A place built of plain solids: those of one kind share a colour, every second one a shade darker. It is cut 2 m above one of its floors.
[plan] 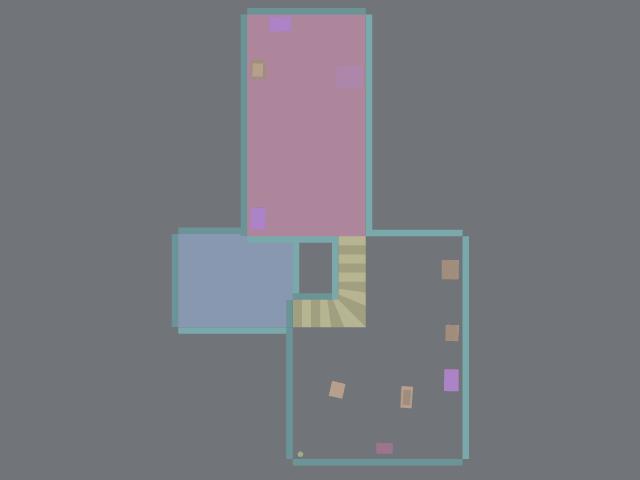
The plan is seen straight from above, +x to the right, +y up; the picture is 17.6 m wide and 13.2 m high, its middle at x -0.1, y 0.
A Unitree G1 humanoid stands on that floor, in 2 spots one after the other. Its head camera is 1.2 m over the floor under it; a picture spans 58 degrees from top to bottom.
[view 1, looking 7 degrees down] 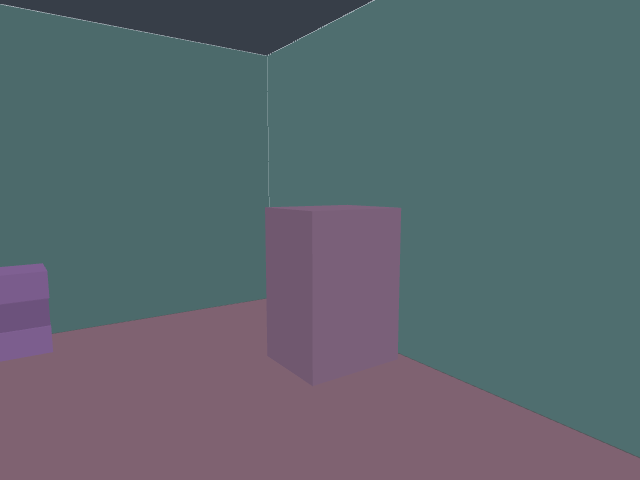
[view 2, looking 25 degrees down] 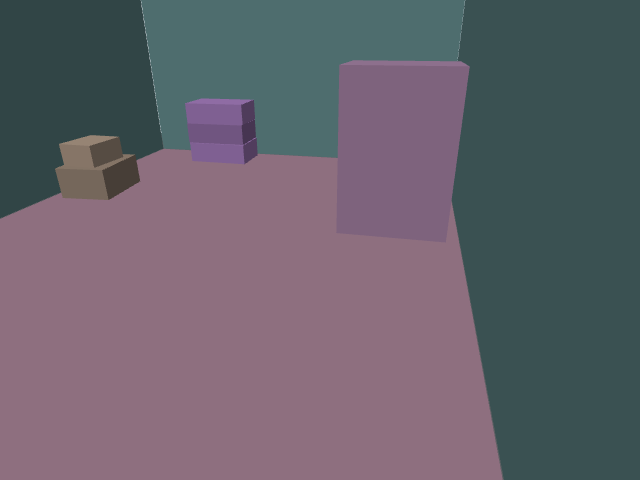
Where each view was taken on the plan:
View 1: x -1.04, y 2.12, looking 55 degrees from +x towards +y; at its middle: bin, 2.54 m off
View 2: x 0.80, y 1.55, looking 102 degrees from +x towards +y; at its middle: floor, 2.84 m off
